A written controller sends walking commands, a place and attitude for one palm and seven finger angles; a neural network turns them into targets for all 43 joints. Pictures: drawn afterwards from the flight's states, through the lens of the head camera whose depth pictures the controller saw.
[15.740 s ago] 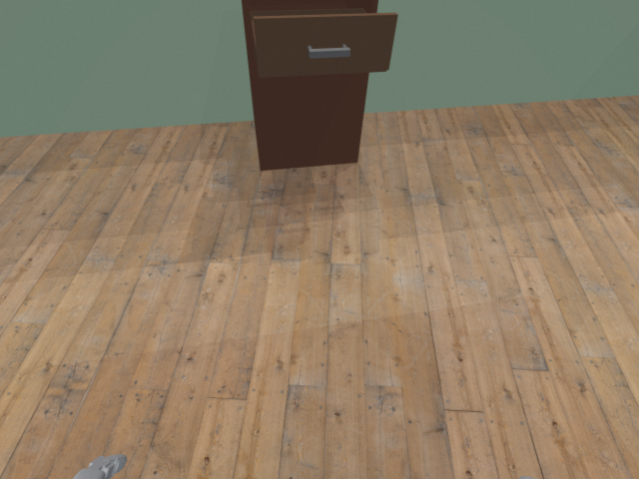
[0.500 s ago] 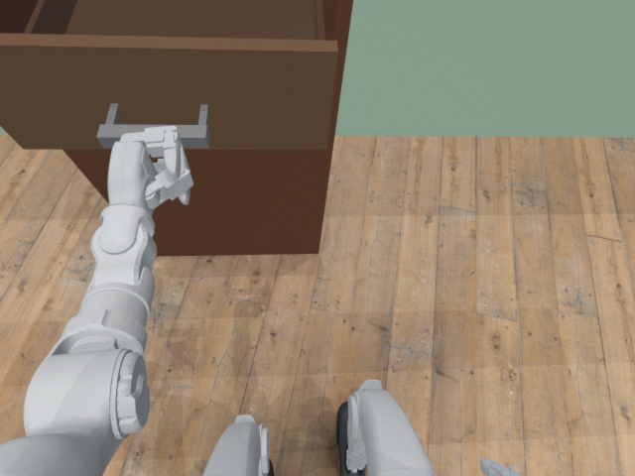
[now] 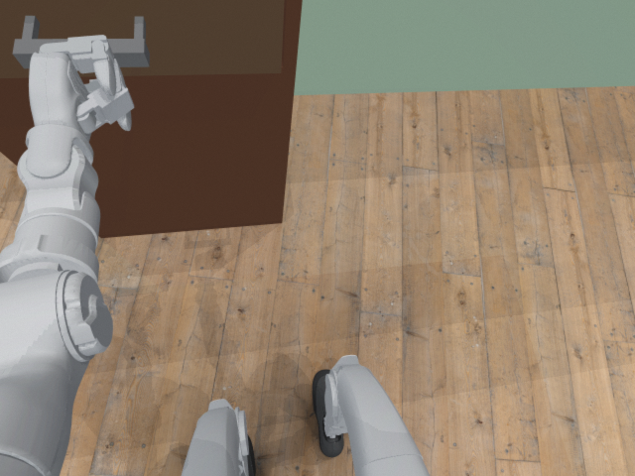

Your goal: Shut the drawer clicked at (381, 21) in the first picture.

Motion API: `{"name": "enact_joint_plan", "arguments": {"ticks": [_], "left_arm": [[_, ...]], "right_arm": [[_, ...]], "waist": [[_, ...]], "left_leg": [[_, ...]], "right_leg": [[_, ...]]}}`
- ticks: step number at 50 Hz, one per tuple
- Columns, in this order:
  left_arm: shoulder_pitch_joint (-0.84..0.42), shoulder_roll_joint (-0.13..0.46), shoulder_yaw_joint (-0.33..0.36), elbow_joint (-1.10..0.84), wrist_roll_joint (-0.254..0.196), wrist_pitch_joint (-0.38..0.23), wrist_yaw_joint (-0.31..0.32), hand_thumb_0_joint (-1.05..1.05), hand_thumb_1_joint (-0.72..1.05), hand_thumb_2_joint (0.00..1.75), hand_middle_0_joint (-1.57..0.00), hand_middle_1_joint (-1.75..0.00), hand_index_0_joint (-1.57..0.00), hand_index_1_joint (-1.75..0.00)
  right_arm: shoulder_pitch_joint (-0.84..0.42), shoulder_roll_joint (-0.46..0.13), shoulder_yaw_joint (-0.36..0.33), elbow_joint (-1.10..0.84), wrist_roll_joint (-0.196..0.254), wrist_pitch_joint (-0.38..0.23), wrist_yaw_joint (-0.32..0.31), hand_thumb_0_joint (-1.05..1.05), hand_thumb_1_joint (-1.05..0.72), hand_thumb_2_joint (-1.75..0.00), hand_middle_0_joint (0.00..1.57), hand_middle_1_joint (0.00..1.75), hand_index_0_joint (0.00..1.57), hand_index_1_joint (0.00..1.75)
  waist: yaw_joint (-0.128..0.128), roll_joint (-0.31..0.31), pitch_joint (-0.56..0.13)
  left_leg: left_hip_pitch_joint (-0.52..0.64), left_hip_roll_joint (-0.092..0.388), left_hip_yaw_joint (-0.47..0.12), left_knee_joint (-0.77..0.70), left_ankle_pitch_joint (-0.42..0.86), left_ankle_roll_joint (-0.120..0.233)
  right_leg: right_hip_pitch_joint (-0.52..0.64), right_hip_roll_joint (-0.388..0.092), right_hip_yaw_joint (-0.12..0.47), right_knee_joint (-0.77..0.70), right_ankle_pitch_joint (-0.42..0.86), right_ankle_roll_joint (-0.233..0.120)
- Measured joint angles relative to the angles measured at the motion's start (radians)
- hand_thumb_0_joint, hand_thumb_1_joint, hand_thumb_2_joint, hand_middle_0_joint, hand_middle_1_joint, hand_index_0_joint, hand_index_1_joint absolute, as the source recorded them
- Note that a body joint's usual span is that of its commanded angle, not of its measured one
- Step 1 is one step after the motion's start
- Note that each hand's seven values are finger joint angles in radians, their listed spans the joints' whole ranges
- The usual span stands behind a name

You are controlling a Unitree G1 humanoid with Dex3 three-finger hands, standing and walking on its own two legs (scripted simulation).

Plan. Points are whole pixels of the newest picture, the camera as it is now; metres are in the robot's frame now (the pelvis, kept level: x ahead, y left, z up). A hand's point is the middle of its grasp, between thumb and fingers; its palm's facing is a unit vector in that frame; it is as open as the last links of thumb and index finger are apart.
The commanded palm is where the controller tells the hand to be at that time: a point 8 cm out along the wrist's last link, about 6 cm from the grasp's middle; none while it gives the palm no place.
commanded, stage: push the drawer shut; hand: left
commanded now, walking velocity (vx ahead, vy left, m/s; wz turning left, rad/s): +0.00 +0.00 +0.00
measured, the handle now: (86, 39) +0.63 +0.18 +0.06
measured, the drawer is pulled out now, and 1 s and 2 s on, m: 0.02 0.00 0.00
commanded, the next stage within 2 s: pull the fist back off the drawer in 0.54 s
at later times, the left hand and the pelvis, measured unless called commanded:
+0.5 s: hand (109, 77) +0.58 +0.16 +0.05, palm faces -0.03 -1.00 -0.05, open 3.2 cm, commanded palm +0.60 +0.18 +0.06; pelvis +0.00 +0.01 +0.00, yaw +0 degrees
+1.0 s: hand (115, 76) +0.58 +0.15 +0.06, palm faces -0.02 -1.00 -0.05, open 3.3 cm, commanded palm +0.57 +0.17 +0.06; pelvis -0.02 +0.01 -0.01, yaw +0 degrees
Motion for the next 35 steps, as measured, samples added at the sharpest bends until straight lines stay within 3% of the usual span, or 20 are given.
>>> {"name": "enact_joint_plan", "arguments": {"ticks": [6, 12, 35], "left_arm": [[-0.034, 0.031, 0.024, 0.009, 0.018, 0.021, -0.003, 0.04, 0.79, 0.91, -1.40, -1.60, -1.40, -1.59], [-0.027, 0.031, 0.027, 0.010, 0.023, 0.022, -0.016, 0.02, 0.73, 0.91, -1.40, -1.60, -1.40, -1.59], [-0.208, 0.096, -0.081, 0.122, 0.045, 0.068, 0.025, 0.03, 0.56, 0.95, -1.40, -1.60, -1.40, -1.59]], "right_arm": [[0.014, 0.007, 0.007, -0.010, -0.006, 0.017, 0.007, 0.01, -0.91, -0.90, 0.20, 0.30, 0.20, 0.30], [0.032, 0.015, 0.012, -0.011, -0.010, 0.038, 0.016, 0.01, -0.91, -0.90, 0.20, 0.30, 0.20, 0.30], [0.023, 0.016, 0.031, 0.023, -0.029, 0.010, 0.008, 0.00, -0.91, -0.90, 0.20, 0.30, 0.20, 0.30]], "waist": [[-0.018, 0.006, -0.001], [-0.012, 0.010, -0.004], [-0.048, 0.005, -0.001]], "left_leg": [[-0.017, 0.006, -0.001, 0.006, -0.008, 0.003], [-0.009, 0.008, -0.002, 0.001, -0.014, 0.006], [-0.116, -0.011, -0.055, 0.062, 0.004, 0.003]], "right_leg": [[-0.014, 0.007, -0.001, -0.003, -0.002, 0.004], [-0.004, 0.009, -0.002, -0.012, -0.005, 0.008], [-0.068, -0.013, -0.049, 0.008, 0.014, 0.006]]}}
